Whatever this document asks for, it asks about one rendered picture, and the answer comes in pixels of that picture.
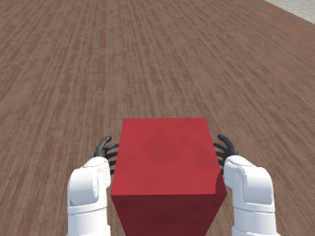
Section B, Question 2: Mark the robot right hand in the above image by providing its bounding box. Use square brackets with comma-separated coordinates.
[213, 134, 239, 175]

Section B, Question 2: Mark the robot left forearm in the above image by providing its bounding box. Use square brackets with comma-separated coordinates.
[66, 156, 111, 236]

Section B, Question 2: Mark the robot left hand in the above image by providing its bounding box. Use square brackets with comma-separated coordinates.
[94, 136, 119, 175]

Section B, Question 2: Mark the robot right forearm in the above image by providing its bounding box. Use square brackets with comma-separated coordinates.
[223, 155, 281, 236]

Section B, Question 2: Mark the carton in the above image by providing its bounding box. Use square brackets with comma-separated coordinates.
[110, 117, 227, 236]

